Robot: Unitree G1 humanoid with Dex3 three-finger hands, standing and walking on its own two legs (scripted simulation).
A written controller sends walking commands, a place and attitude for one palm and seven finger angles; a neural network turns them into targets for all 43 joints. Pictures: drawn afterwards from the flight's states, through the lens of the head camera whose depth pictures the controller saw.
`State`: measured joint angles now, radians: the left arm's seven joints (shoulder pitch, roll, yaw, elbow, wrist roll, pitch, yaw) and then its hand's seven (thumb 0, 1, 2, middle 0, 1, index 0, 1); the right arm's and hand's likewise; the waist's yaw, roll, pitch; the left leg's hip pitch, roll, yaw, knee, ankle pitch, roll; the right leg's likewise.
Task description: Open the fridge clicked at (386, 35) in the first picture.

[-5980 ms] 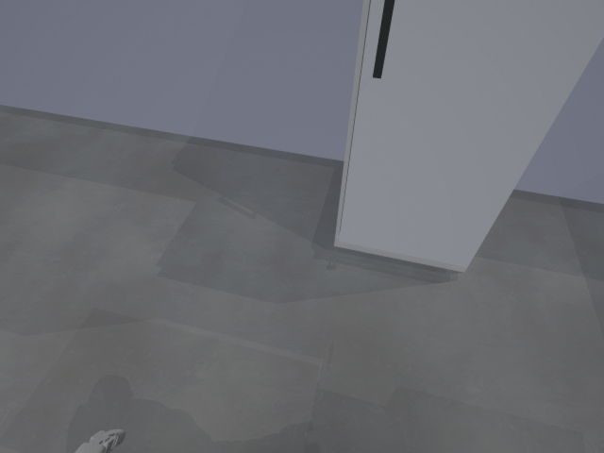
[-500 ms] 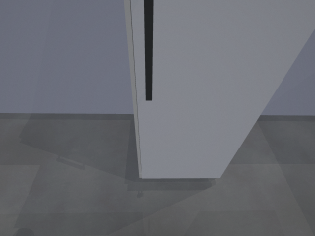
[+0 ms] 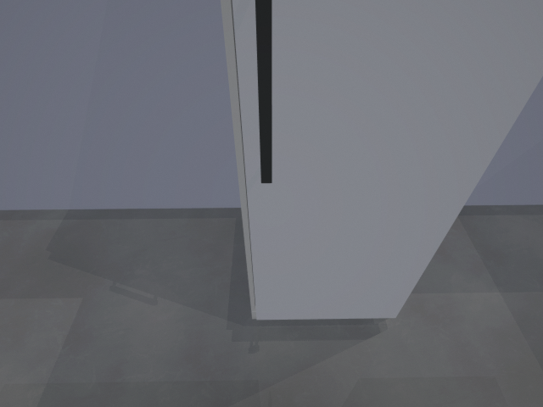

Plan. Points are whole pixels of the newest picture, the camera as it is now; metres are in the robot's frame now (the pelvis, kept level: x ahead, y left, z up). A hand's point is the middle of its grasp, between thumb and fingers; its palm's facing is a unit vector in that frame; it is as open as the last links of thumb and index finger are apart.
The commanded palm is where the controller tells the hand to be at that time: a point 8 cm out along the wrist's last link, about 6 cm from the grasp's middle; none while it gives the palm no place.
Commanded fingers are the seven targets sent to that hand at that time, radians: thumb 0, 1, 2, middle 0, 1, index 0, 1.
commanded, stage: look again from close up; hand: left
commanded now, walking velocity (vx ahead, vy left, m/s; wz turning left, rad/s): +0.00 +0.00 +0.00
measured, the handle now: (265, 90) +0.53 +0.04 +0.23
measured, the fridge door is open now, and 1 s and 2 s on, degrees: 0 0 0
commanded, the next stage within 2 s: shuffle to correct the standing spot in 0.84 s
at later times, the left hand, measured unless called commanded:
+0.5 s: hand out of the picture -0.01 +0.17 -0.18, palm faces +0.01 -0.99 -0.16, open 7.4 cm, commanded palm none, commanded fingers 0.00 0.90 0.90 -0.20 -0.30 -0.20 -0.30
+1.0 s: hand out of the picture -0.01 +0.17 -0.17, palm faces +0.01 -0.98 -0.18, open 7.4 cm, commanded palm none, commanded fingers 0.00 0.90 0.90 -0.20 -0.30 -0.20 -0.30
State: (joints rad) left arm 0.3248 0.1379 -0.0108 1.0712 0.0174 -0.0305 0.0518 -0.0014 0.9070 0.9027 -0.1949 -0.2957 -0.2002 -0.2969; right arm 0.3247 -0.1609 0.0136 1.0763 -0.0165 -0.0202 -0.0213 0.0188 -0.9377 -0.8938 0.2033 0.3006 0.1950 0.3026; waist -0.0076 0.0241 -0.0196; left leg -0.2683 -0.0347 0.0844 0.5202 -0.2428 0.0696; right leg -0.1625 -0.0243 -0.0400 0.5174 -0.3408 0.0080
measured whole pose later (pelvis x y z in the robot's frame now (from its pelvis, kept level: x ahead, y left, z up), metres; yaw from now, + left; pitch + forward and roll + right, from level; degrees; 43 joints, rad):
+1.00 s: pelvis +0.01 +0.00 +0.01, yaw -1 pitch +0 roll +0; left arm 0.33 0.16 -0.01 1.10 0.02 -0.01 0.04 0.00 0.91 0.90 -0.20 -0.30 -0.20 -0.30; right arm 0.27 -0.16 0.01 1.12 -0.01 -0.02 -0.02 0.00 -0.92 -0.89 0.20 0.30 0.20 0.30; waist 0.01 -0.02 0.01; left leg -0.22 -0.04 0.10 0.41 -0.20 0.07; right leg -0.13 -0.03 -0.03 0.43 -0.30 0.01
